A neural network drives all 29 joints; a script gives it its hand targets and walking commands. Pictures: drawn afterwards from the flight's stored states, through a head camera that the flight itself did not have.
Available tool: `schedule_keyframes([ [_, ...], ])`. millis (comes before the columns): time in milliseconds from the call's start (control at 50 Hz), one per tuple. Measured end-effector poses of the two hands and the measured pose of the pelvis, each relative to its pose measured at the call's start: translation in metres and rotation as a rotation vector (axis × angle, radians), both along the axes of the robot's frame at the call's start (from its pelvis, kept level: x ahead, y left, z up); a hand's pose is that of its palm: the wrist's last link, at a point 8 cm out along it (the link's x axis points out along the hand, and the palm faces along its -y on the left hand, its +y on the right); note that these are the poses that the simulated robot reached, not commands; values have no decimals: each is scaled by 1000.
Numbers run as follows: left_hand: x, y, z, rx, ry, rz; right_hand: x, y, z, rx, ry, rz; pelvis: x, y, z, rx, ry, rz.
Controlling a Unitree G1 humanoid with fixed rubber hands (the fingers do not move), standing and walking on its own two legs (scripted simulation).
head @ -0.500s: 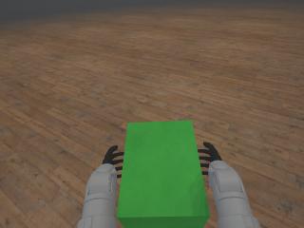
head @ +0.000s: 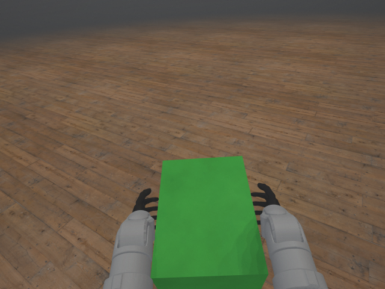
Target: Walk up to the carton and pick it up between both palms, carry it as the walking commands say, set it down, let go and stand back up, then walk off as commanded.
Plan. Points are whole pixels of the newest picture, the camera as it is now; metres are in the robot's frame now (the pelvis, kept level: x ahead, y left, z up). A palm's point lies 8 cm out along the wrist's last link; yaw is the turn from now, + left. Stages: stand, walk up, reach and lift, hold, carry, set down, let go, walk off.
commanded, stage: hold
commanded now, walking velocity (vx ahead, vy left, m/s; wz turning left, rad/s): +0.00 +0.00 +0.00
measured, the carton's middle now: (206, 227) +0.33 +0.00 -0.04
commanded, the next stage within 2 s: carry in 0.96 s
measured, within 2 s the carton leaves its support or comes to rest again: neither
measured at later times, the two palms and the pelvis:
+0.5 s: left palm (138, 223) +0.28 +0.15 +0.05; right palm (273, 214) +0.29 -0.15 +0.05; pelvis +0.00 -0.01 +0.00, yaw +1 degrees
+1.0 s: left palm (139, 221) +0.29 +0.15 +0.05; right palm (274, 215) +0.29 -0.15 +0.05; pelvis +0.01 +0.00 +0.00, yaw +0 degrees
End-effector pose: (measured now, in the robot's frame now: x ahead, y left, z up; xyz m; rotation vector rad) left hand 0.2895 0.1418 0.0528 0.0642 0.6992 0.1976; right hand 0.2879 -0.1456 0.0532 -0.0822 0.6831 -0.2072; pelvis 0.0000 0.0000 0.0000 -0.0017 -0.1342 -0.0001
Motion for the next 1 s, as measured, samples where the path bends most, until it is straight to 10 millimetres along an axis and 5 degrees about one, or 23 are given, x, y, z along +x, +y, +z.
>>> schedule_keyframes([
  [260, 2, -5, -2, -53, 7, -51, 0, -13, -1, 28, 10, 32, 12, -9, 4, -3, 9, 5],
  [620, -6, 7, -6, -44, 10, -24, 3, -1, -7, 29, 21, 81, 0, -9, 2, 1, 16, 28],
  [1000, 1, 5, -5, -47, -13, -48, -1, -3, -3, 9, 5, 58, 10, -1, 0, -4, 40, 1],
])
